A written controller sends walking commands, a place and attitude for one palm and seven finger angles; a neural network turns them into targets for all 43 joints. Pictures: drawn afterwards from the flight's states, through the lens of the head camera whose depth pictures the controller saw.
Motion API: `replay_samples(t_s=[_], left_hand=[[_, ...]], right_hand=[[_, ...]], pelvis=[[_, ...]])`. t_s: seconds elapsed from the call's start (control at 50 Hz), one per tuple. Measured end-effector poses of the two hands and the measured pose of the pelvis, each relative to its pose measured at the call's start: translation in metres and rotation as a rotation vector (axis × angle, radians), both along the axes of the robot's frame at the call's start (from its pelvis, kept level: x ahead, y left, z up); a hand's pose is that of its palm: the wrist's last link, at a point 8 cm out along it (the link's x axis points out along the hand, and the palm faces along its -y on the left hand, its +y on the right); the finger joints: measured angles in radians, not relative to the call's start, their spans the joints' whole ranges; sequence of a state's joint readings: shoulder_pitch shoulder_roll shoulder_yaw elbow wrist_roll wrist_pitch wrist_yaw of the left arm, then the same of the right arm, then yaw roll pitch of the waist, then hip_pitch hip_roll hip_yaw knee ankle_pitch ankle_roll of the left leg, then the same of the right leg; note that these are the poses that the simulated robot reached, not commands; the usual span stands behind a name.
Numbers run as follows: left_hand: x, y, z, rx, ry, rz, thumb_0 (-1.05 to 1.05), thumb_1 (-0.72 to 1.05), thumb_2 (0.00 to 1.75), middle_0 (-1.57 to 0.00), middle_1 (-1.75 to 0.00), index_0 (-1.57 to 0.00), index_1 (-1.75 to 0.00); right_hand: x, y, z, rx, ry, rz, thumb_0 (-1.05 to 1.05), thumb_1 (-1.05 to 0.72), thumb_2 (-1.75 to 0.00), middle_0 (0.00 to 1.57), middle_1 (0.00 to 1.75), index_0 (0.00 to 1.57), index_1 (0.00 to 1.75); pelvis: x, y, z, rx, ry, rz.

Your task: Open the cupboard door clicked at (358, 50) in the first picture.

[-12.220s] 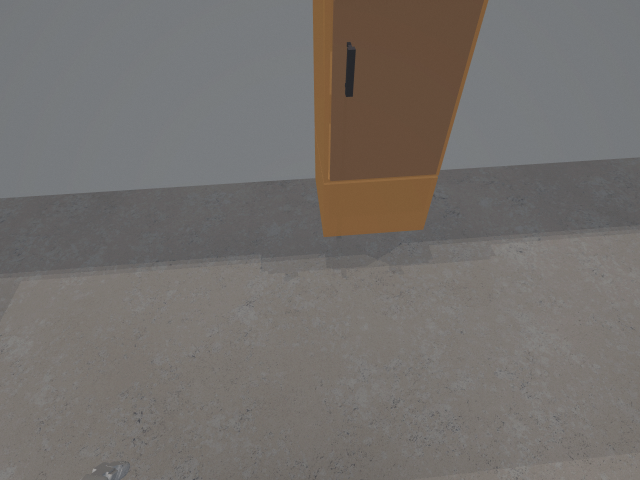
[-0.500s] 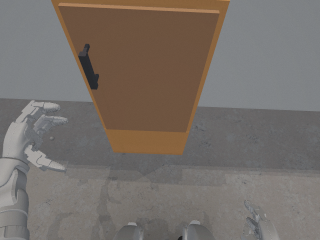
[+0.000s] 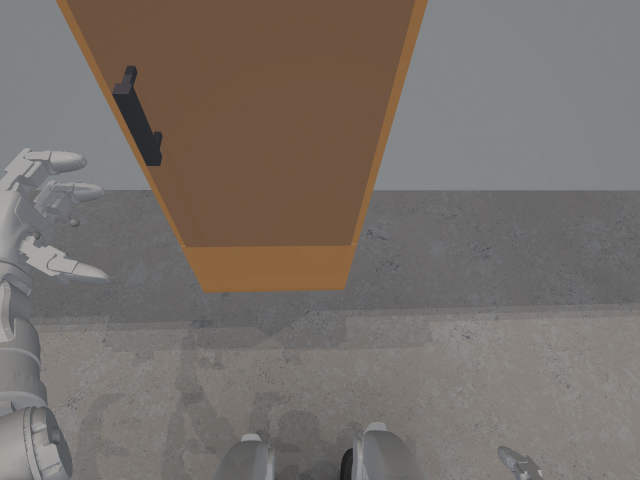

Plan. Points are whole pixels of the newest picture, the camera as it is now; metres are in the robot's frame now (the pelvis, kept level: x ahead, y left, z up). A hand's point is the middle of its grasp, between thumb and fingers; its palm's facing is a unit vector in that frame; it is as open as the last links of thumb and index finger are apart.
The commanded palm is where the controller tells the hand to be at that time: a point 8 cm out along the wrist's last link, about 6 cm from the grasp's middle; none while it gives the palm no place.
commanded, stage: move the hooked fingers beside the handle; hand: left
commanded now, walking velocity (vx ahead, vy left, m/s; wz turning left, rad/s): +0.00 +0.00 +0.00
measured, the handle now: (142, 118) +0.58 +0.26 +0.05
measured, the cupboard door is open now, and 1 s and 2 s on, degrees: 0 0 0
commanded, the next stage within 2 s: slide the fingers in behind the handle in 1.62 s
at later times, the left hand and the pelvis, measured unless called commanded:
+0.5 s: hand (75, 175) +0.46 +0.31 +0.06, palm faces +0.03 -1.00 -0.01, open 14.0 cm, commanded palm +0.46 +0.35 +0.05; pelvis +0.00 +0.01 -0.02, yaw -1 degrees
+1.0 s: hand (85, 142) +0.53 +0.32 +0.05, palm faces +0.03 -1.00 -0.02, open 14.0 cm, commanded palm +0.51 +0.35 +0.05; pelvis +0.00 +0.02 -0.03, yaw -3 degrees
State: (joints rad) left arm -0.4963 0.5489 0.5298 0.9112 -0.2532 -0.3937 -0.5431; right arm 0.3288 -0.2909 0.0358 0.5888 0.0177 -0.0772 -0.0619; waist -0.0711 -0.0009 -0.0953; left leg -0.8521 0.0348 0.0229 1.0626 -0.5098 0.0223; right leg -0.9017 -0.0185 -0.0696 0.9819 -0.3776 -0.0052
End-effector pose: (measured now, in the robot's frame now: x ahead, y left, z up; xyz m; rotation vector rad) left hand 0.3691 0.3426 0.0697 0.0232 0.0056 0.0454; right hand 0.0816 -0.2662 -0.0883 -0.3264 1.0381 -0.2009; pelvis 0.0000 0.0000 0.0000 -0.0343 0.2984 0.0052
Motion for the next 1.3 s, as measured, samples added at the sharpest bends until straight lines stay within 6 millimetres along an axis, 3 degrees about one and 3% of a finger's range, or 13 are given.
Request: replay_samples(t_s=[0.58, 0.88, 1.08, 1.3], left_hand=[[0.086, 0.028, -0.008, -0.014, 0.024, -0.016, -0.01, -0.5, 0.3, -0.3, -1.2, -0.3, -1.2], [0.135, 0.032, -0.008, -0.01, 0.032, -0.014, -0.01, -0.5, 0.3, -0.3, -1.2, -0.3, -1.2], [0.134, 0.038, -0.018, -0.012, 0.046, -0.009, -0.01, -0.5, 0.3, -0.3, -1.2, -0.3, -1.2], [0.128, 0.04, -0.016, -0.01, 0.037, -0.017, -0.01, -0.5, 0.3, -0.3, -1.2, -0.3, -1.2]], right_hand=[[-0.063, 0.005, -0.014, -0.054, 0.275, -0.082, 0.01, -0.9, -0.89, 0.2, 0.3, 0.2, 0.3], [-0.094, 0.017, -0.015, -0.056, 0.401, -0.137, 0.01, -0.9, -0.89, 0.2, 0.3, 0.2, 0.3], [-0.098, 0.027, -0.011, -0.022, 0.436, -0.16, 0.01, -0.9, -0.89, 0.2, 0.3, 0.2, 0.3], [-0.076, 0.022, -0.008, -0.038, 0.406, -0.13, 0.01, -0.9, -0.89, 0.2, 0.3, 0.2, 0.3]], pelvis=[[-0.005, 0.014, -0.019, -0.038, 0.113, -0.005], [-0.001, 0.02, -0.027, -0.061, 0.179, -0.01], [0.006, 0.022, -0.023, -0.064, 0.188, -0.023], [0.011, 0.023, -0.02, -0.071, 0.174, -0.008]])
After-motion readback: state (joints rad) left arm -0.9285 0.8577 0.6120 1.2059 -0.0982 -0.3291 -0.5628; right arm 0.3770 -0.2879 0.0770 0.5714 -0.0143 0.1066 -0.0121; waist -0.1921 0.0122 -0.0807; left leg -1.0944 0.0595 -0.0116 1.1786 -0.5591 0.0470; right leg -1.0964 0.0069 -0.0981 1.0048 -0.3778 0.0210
